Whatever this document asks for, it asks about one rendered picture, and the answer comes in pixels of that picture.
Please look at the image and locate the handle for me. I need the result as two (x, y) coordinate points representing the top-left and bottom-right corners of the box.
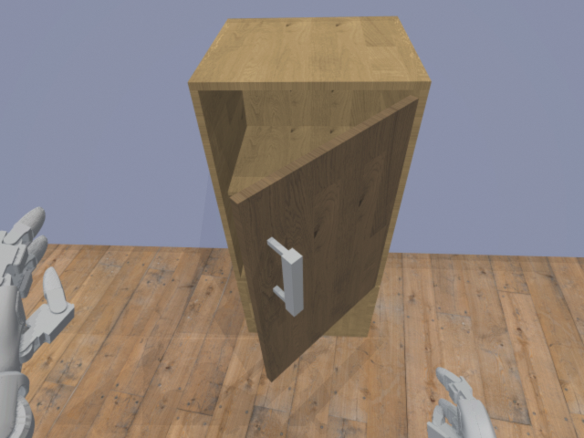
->
(267, 237), (304, 317)

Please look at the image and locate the robot left hand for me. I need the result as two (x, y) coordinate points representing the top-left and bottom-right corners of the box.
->
(0, 207), (75, 372)

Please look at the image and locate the robot right hand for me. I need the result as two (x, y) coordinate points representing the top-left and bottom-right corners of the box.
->
(427, 367), (496, 438)

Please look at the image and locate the robot left forearm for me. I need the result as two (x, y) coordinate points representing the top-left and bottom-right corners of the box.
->
(0, 371), (35, 438)

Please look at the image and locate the cupboard door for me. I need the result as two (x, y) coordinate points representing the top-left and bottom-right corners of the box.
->
(229, 95), (419, 382)

